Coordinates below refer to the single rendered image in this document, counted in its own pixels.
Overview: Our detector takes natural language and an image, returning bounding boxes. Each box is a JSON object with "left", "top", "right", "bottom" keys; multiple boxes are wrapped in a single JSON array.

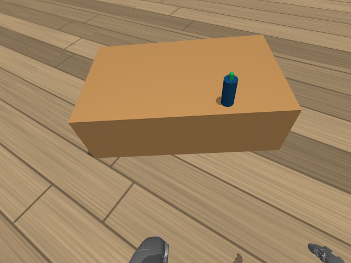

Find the bottle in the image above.
[{"left": 221, "top": 72, "right": 238, "bottom": 107}]

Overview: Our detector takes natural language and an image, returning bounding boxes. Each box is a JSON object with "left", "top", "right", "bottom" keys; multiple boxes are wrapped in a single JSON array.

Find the right robot hand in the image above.
[{"left": 308, "top": 243, "right": 345, "bottom": 263}]

